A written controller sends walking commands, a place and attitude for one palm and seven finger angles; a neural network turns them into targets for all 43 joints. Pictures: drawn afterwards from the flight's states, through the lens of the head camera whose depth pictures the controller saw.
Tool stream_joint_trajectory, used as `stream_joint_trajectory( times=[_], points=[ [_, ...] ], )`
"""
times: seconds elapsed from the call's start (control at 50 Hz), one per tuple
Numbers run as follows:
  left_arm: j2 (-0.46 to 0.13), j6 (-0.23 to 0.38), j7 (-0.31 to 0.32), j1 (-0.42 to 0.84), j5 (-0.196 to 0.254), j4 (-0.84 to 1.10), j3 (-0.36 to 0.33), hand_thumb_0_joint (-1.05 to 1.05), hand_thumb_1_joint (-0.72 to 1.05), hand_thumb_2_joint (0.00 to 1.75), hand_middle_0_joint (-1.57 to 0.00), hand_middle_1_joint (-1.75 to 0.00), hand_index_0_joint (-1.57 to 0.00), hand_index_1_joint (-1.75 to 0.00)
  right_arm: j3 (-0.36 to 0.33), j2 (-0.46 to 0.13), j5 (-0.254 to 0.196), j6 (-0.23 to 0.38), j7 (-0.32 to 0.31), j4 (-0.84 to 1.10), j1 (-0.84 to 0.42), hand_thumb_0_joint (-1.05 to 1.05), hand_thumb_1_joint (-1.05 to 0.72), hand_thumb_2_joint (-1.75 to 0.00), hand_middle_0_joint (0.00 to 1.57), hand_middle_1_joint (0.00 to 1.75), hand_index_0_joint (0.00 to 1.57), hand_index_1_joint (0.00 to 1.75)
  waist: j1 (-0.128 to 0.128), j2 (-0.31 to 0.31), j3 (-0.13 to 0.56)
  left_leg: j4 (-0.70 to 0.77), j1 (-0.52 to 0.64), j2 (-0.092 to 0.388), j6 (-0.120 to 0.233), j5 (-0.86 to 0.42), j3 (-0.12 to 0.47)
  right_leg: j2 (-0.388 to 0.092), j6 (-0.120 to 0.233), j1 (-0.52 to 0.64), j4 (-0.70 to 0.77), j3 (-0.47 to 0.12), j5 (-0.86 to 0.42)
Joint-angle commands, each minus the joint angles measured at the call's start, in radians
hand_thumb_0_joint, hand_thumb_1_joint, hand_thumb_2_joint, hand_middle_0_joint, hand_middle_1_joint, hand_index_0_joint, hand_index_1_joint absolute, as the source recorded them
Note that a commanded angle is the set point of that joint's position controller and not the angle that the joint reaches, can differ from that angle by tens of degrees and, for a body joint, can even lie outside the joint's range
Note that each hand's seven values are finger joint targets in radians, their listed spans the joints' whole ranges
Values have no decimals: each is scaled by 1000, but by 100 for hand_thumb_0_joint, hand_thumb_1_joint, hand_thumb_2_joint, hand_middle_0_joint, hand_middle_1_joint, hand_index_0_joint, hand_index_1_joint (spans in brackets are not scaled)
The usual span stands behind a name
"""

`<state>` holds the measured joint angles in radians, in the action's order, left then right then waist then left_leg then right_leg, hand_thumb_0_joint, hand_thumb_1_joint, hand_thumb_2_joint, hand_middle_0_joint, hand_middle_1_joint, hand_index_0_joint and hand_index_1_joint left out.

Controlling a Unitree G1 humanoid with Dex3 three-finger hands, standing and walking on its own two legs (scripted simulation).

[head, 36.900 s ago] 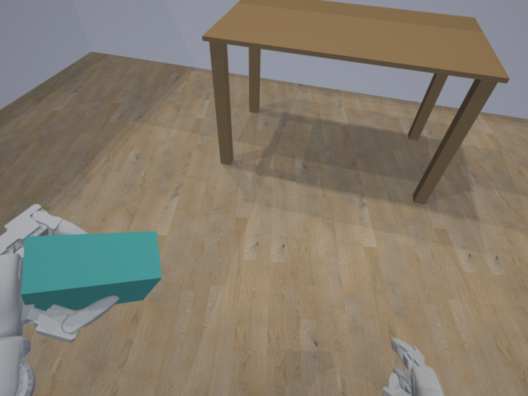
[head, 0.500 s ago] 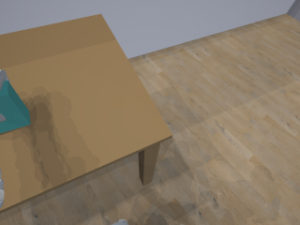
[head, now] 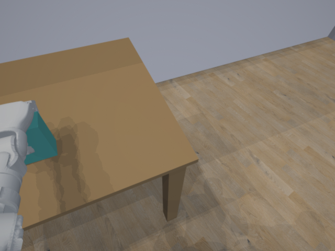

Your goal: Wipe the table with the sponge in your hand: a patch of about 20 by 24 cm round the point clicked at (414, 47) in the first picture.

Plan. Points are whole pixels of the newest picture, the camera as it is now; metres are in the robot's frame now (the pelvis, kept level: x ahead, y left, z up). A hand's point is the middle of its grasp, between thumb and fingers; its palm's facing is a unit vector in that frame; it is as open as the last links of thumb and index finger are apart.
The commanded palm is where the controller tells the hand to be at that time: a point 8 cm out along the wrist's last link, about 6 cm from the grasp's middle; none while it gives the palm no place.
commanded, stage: wipe back along the first lane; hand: left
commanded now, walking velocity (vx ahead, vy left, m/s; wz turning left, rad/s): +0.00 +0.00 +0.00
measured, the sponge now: (29, 145) +0.36 +0.39 +0.01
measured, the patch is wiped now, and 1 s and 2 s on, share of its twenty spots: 0.95 0.95 0.95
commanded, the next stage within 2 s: lift the sponge slowly off the table in 0.84 s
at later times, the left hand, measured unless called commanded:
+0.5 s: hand (21, 153) +0.31 +0.36 +0.06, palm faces -0.06 +0.02 -1.00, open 10.0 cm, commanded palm +0.27 +0.34 +0.09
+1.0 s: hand (21, 171) +0.26 +0.34 +0.06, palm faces -0.03 +0.01 -1.00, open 10.0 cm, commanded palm +0.24 +0.33 +0.09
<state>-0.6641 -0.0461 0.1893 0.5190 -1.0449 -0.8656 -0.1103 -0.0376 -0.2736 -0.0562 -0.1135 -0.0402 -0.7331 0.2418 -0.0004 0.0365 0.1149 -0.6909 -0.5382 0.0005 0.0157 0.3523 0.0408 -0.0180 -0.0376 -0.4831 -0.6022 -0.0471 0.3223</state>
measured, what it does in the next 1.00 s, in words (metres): stands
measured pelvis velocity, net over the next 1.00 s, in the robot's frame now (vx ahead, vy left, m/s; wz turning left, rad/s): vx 0.00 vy -0.02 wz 0.02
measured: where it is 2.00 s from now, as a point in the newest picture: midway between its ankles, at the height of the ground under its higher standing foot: outside the picture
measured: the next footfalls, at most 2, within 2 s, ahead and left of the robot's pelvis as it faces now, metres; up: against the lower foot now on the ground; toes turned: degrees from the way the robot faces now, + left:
none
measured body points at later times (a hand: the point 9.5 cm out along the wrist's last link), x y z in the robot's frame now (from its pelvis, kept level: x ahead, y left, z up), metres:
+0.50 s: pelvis +0.00 -0.01 +0.01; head +0.02 -0.02 +0.46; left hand +0.31 +0.35 +0.11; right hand +0.15 -0.26 -0.11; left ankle -0.01 +0.11 -0.72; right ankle -0.02 -0.17 -0.72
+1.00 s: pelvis +0.00 -0.02 +0.01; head +0.02 -0.04 +0.46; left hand +0.26 +0.33 +0.11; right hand +0.19 -0.26 -0.10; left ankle -0.01 +0.11 -0.72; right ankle -0.02 -0.17 -0.72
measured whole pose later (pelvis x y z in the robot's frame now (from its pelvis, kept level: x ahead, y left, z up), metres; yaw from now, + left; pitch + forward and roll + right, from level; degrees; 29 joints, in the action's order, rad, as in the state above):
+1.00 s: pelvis +0.00 -0.02 +0.01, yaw +1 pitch +5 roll -1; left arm -0.52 -0.19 0.15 0.06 -0.98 -0.32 -0.07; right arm -0.02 -0.27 -0.04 -0.07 -0.08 -0.71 0.13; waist 0.07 0.06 0.08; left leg -0.61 -0.36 0.00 0.00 0.33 0.06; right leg -0.02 -0.04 -0.31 -0.56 -0.03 0.33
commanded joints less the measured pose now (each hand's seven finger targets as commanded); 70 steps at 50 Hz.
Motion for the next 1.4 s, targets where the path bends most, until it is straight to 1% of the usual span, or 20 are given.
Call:
stream_joint_trajectory(
  times=[0.0,0.16,0.28,0.3,0.38,0.4,0.52,0.58,0.64,0.68,0.74,0.86,0.88,0.92,1.02,1.08,1.12,1.18,1.34,1.38],
  points=[
    [-191,-32,-29,96,-10,98,4,0,10,130,-120,-160,-120,-160,-44,-160,5,31,-15,104,-5,0,-90,-90,20,30,20,30,12,-1,216,106,162,-19,16,-395,-46,70,89,159,36,95,-303],
    [-146,-65,-46,-18,5,235,11,0,10,130,-120,-160,-120,-160,-40,-153,9,40,-17,129,-56,0,-90,-90,20,30,20,30,26,-14,190,117,182,-22,15,-406,-47,69,88,187,51,100,-315],
    [-163,-83,-53,-39,7,296,-14,0,10,130,-120,-160,-120,-160,-31,-152,13,46,-28,137,-94,0,-90,-90,20,30,20,30,43,-8,169,140,178,-29,13,-370,-47,64,93,217,69,93,-305],
    [-141,-87,-54,-56,2,281,7,0,10,130,-120,-160,-120,-160,-29,-148,13,48,-28,132,-91,0,-90,-90,20,30,20,30,32,-13,151,136,181,-30,14,-370,-48,65,90,202,61,99,-297],
    [-135,-85,-60,-141,12,352,-13,0,10,130,-120,-160,-120,-160,-29,-143,14,56,-29,149,-117,0,-90,-90,20,30,20,30,58,-1,179,141,190,-31,12,-387,-49,64,93,241,68,92,-318],
    [-124,-86,-60,-141,14,361,1,0,10,130,-120,-160,-120,-160,-28,-141,16,58,-29,143,-113,0,-90,-90,20,30,20,30,45,-11,174,137,199,-33,14,-375,-51,65,88,234,66,93,-317],
    [-107,-102,-62,-166,23,412,7,0,10,130,-120,-160,-120,-160,-27,-141,17,65,-36,144,-133,0,-90,-90,20,30,20,30,44,-17,136,144,196,-37,15,-341,-52,66,87,223,76,98,-296],
    [-108,-106,-66,-206,29,445,-10,0,10,130,-120,-160,-120,-160,-26,-139,18,69,-39,152,-153,0,-90,-90,20,30,20,30,61,-15,142,154,197,-37,13,-343,-52,65,90,248,82,93,-297],
    [-80,-109,-66,-234,31,476,12,0,10,130,-120,-160,-120,-160,-27,-136,18,75,-40,154,-156,0,-90,-90,20,30,20,30,56,-27,141,149,206,-41,15,-338,-55,65,85,243,80,96,-302],
    [-109,-110,-67,-260,37,496,-22,0,10,130,-120,-160,-120,-160,-25,-137,19,77,-43,158,-172,0,-90,-90,20,30,20,30,69,-18,147,155,203,-40,13,-349,-51,63,90,270,82,89,-315],
    [-60,-115,-66,-335,45,523,2,0,10,130,-120,-160,-120,-160,-27,-129,19,84,-38,158,-174,0,-90,-90,20,30,20,30,68,-42,130,151,209,-41,14,-351,-55,66,83,260,80,97,-321],
    [-46,-136,-59,-413,63,609,-6,0,10,130,-120,-160,-120,-160,-25,-126,20,92,-38,168,-203,0,-90,-90,20,30,20,30,77,-35,111,159,217,-41,13,-366,-52,65,83,279,82,98,-336],
    [-73,-140,-57,-404,65,618,-32,0,10,130,-120,-160,-120,-160,-24,-130,19,91,-40,167,-215,0,-90,-90,20,30,20,30,81,-23,114,162,216,-41,10,-367,-52,64,86,289,85,90,-339],
    [-33,-154,-54,-360,58,612,16,0,10,130,-120,-160,-120,-160,-22,-129,21,93,-44,158,-206,0,-90,-90,20,30,20,30,61,-38,85,163,220,-42,12,-336,-56,67,81,255,89,100,-309],
    [-93,-166,-56,-283,46,621,-19,0,10,130,-120,-160,-120,-160,-18,-128,25,93,-60,146,-220,0,-90,-90,20,30,20,30,66,-44,92,175,236,-48,14,-311,-54,66,82,266,102,96,-278],
    [-137,-155,-64,-270,44,662,-54,0,10,130,-120,-160,-120,-160,-13,-125,28,93,-66,155,-238,0,-90,-90,20,30,20,30,84,3,137,177,258,-51,13,-353,-51,64,88,307,104,86,-317],
    [-111,-147,-65,-270,42,667,-30,0,10,130,-120,-160,-120,-160,-15,-119,29,96,-67,149,-231,0,-90,-90,20,30,20,30,73,3,135,171,272,-53,15,-363,-56,66,84,296,101,93,-325],
    [-162,-130,-65,-290,47,729,-86,0,10,130,-120,-160,-120,-160,-14,-120,33,96,-67,162,-247,0,-90,-90,20,30,20,30,93,48,174,176,288,-51,11,-419,-50,64,90,339,101,84,-373],
    [-144,-118,-48,-224,48,805,-65,0,10,130,-120,-160,-120,-160,-17,-116,33,108,-69,157,-247,0,-90,-90,20,30,20,30,71,42,144,185,317,-52,14,-426,-42,72,84,312,114,101,-344],
    [-163,-115,-42,-224,49,852,-84,0,10,130,-120,-160,-120,-160,-16,-114,34,111,-71,167,-266,0,-90,-90,20,30,20,30,87,71,173,193,334,-51,14,-453,-40,72,89,338,119,94,-350]
  ],
)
